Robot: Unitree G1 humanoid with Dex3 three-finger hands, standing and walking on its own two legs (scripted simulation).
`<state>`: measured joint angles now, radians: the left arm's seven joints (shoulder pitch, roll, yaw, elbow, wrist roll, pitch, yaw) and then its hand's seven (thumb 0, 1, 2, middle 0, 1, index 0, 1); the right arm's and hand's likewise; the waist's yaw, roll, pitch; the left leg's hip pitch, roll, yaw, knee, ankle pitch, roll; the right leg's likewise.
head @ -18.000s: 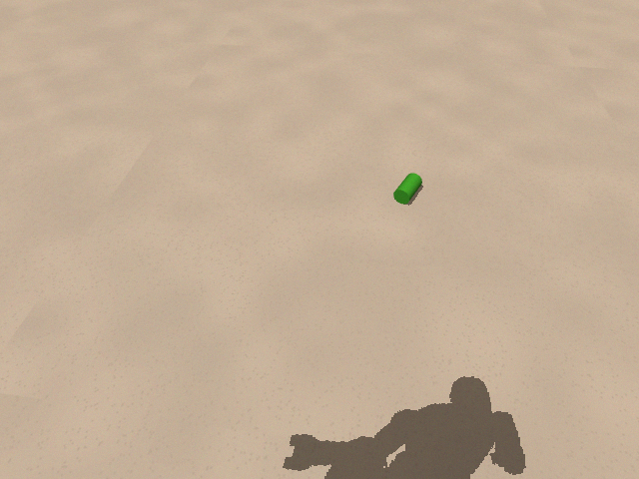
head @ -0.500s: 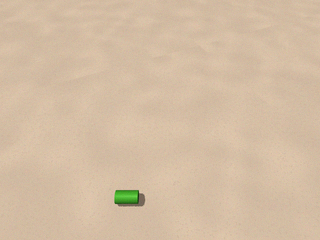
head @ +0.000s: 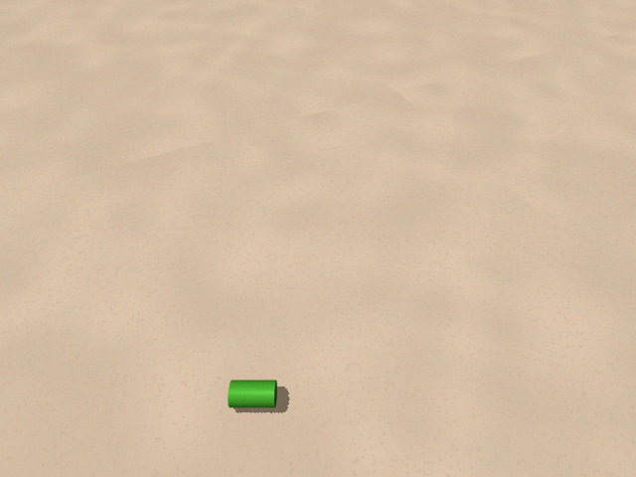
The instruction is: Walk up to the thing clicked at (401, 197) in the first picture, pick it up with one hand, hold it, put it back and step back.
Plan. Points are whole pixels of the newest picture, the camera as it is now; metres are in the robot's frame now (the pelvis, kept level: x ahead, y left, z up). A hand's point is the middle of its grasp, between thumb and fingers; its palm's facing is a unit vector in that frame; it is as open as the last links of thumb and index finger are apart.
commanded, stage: stand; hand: left
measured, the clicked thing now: (253, 393) +0.45 +0.22 -0.74
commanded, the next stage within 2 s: walk up in 0.06 s
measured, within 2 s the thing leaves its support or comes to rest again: neither
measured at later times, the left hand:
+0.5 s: hand out of the picture +0.05 +0.29 -0.19, palm faces -0.04 -0.92 -0.39, open 7.4 cm
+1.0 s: hand out of the picture -0.08 +0.27 -0.17, palm faces -0.09 -0.92 -0.39, open 7.4 cm
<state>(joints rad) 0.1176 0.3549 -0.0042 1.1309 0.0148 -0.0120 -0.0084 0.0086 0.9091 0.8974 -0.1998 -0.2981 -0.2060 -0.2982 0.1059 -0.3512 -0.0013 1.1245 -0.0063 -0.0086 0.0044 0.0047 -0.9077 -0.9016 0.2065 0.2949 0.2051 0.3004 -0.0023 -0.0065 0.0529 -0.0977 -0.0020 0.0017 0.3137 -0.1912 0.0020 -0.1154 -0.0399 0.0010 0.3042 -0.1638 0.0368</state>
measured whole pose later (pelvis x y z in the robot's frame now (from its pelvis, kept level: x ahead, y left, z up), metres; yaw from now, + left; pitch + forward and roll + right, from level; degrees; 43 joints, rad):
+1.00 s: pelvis -0.20 +0.01 -0.03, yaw -3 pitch -1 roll +0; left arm 0.16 0.36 0.07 0.82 0.04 0.05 -0.01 0.01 0.91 0.90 -0.20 -0.30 -0.21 -0.30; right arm 0.10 -0.40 -0.06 0.84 0.00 0.06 -0.04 0.01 -0.91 -0.90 0.21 0.30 0.21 0.30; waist 0.01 0.01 0.19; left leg -0.48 -0.05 -0.11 1.05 -0.54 0.00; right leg -0.28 0.03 0.06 0.66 -0.35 -0.02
